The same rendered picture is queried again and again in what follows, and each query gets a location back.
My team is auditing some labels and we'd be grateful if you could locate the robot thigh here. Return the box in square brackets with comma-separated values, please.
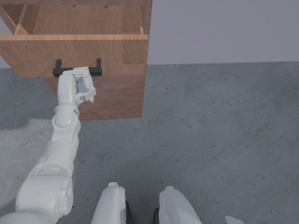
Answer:
[159, 189, 202, 224]
[91, 186, 126, 224]

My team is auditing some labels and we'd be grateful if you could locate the left robot hand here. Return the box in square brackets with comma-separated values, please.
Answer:
[57, 66, 96, 108]

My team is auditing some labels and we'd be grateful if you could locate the robot right thigh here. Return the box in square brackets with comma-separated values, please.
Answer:
[159, 189, 202, 224]

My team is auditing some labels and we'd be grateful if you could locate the cabinet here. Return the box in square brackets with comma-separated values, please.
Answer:
[0, 0, 153, 121]

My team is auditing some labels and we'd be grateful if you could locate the left robot upper arm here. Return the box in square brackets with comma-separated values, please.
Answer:
[0, 174, 74, 224]

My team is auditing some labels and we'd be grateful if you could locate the drawer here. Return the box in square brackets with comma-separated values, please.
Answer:
[0, 4, 149, 78]

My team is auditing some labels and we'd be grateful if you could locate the robot left thigh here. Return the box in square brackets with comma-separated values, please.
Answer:
[91, 186, 126, 224]

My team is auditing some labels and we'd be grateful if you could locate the handle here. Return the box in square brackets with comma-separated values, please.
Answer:
[52, 58, 102, 77]

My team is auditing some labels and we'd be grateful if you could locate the robot left forearm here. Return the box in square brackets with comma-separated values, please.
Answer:
[15, 104, 81, 212]

